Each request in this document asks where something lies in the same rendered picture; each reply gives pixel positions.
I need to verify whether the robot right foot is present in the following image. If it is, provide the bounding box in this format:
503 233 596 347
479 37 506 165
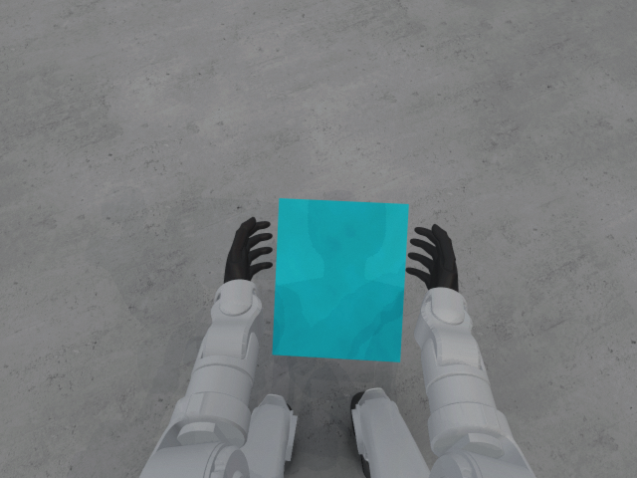
350 392 371 478

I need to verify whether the carton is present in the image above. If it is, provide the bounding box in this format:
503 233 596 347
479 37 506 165
273 198 409 362

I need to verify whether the robot left hand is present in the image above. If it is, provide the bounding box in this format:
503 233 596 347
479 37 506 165
224 217 273 284

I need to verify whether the robot left upper arm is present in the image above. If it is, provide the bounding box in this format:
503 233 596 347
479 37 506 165
140 441 250 478

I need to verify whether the robot right hand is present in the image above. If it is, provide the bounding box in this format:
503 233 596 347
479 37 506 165
406 224 459 293

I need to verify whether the robot right upper arm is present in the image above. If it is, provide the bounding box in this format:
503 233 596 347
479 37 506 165
429 449 535 478

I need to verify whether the left robot forearm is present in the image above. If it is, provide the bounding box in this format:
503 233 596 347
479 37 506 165
139 279 265 478

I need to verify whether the right robot forearm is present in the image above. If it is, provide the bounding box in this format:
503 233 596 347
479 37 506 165
414 287 536 478

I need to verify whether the robot right thigh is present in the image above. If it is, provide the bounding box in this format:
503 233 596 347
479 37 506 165
351 397 430 478

